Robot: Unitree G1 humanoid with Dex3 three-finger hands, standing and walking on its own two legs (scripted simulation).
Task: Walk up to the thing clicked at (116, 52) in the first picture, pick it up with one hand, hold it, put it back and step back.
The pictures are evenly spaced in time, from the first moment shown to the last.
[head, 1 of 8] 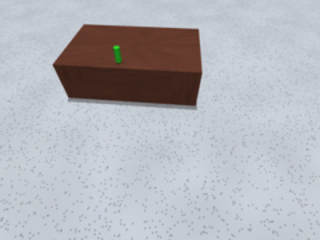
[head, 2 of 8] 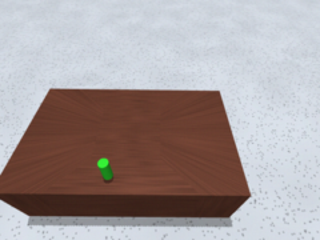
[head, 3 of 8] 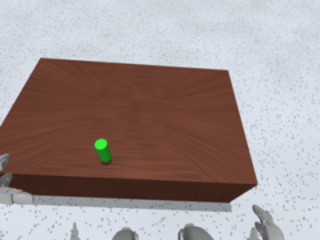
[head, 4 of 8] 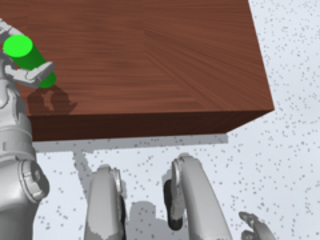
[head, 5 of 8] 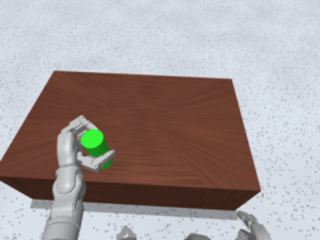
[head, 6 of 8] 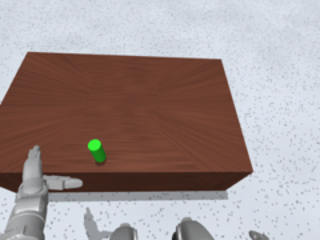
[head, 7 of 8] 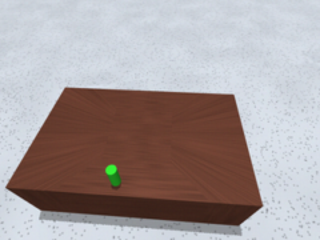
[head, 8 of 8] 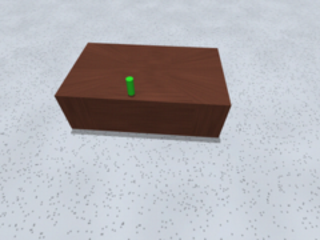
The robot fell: no
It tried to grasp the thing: yes
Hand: left
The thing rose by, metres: 0.36
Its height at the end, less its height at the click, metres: +0.00
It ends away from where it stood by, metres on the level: 0.03
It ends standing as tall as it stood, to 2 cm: yes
